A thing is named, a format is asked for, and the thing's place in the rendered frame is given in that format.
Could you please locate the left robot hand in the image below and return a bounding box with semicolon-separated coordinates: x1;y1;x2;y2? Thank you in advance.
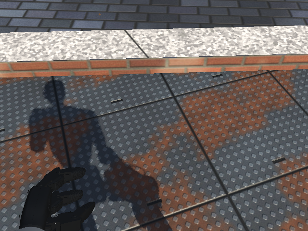
18;167;95;231

